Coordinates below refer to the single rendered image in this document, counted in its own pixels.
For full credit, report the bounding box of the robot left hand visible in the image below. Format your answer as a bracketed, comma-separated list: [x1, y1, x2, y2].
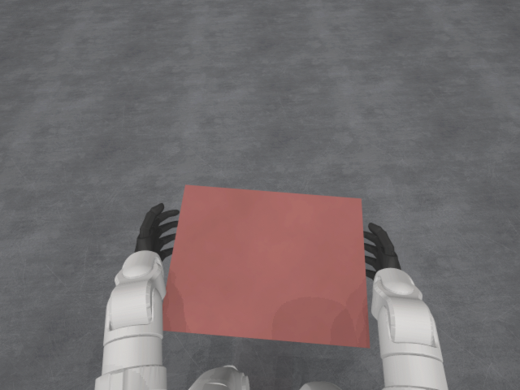
[134, 203, 180, 261]

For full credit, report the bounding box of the left robot thigh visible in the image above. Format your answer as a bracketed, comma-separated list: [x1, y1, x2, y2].
[189, 366, 249, 390]

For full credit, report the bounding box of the carton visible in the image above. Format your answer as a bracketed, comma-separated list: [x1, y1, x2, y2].
[162, 185, 370, 348]

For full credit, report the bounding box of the robot left forearm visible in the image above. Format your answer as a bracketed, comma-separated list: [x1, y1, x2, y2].
[94, 250, 167, 390]

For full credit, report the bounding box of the robot right forearm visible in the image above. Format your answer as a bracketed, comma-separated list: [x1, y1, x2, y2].
[371, 268, 448, 390]

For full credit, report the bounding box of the robot right hand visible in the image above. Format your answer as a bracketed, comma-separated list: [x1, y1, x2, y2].
[363, 223, 401, 280]

